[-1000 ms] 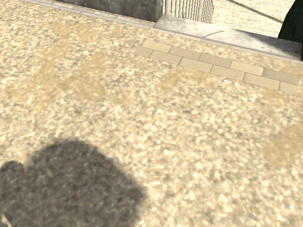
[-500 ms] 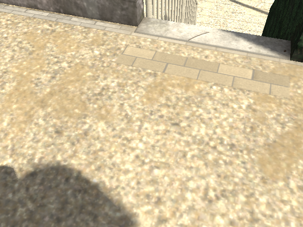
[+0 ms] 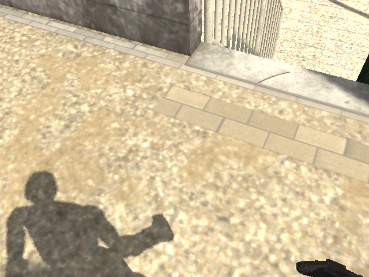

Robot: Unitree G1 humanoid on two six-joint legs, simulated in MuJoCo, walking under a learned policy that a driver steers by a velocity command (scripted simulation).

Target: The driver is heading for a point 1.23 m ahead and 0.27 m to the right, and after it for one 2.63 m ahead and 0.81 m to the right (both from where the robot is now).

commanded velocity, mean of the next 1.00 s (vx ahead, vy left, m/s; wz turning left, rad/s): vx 0.12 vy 0.00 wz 0.00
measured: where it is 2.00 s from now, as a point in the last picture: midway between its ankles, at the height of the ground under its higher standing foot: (218, 171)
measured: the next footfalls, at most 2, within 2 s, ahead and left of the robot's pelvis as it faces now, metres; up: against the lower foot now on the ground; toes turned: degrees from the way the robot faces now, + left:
left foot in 0.12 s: +0.30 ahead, +0.03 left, +0.00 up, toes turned +0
right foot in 0.54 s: +0.26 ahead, -0.15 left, +0.00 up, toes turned +1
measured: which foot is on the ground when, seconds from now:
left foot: up 0.00-0.10, down 0.12-0.98, up 1.00-1.00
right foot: down 0.00-0.10, up 0.12-0.52, down 0.54-1.00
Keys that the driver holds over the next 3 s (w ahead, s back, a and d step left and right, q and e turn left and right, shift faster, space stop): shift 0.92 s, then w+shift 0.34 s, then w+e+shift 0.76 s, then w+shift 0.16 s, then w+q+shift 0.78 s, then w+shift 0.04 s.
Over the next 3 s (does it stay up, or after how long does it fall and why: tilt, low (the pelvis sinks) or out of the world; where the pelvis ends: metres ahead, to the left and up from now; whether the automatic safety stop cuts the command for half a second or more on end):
stays up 1.58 -0.45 -0.10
